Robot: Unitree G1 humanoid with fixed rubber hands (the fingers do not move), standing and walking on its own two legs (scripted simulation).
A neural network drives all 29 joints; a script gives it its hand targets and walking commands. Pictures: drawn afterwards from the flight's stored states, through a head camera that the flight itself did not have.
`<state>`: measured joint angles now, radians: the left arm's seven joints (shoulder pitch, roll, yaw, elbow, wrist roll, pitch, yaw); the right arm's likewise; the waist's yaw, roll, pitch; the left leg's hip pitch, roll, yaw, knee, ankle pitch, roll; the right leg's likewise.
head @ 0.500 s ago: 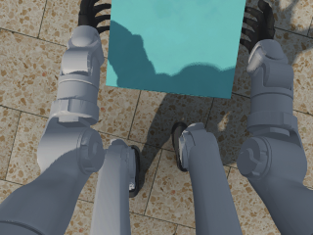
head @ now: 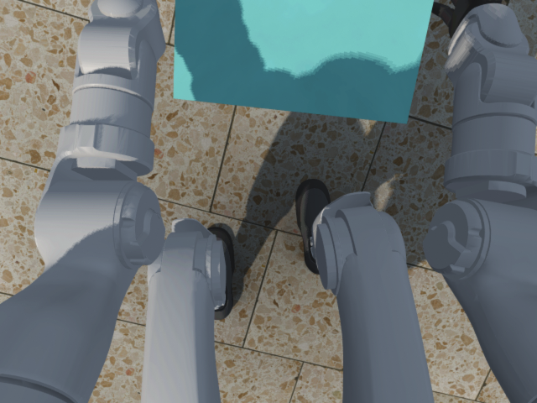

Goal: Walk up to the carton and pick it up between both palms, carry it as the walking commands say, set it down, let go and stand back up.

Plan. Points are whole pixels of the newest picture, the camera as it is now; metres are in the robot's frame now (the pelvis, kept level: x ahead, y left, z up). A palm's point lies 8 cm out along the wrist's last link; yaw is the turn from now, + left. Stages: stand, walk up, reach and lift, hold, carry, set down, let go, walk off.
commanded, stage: set down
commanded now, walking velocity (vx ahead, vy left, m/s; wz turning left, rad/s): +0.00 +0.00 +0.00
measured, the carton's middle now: out of the picture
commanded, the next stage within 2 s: none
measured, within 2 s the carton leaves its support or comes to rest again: rests again in 1.04 s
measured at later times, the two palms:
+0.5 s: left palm out of the picture +0.59 +0.06 -0.21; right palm (439, 16) +0.51 -0.30 -0.21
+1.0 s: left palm (159, 2) +0.59 +0.06 -0.23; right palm (433, 23) +0.50 -0.30 -0.23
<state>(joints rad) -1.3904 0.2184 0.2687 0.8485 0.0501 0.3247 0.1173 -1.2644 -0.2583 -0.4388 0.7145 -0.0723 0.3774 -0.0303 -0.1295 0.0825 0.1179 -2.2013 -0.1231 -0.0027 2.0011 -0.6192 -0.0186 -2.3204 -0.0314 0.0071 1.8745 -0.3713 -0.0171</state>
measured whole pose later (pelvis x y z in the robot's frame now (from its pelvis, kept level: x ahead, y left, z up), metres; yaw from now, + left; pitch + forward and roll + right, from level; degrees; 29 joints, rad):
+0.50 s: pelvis +0.00 +0.00 -0.04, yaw +1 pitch +41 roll +0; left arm -1.58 0.31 0.13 0.99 -0.06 0.28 0.13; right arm -1.41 -0.37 -0.38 0.87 0.03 0.30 -0.02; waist -0.15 0.05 0.37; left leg -2.21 -0.16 -0.02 2.17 -0.67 -0.04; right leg -2.33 -0.07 -0.02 2.04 -0.42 -0.04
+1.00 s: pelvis +0.00 +0.00 -0.05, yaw +0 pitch +35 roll -1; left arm -1.64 0.33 0.06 1.06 -0.10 0.26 0.13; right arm -1.48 -0.43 -0.33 0.99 0.09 0.25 -0.01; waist -0.15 0.07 0.50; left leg -2.17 -0.16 -0.01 2.23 -0.68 -0.02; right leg -2.27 -0.08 -0.02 2.09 -0.43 -0.02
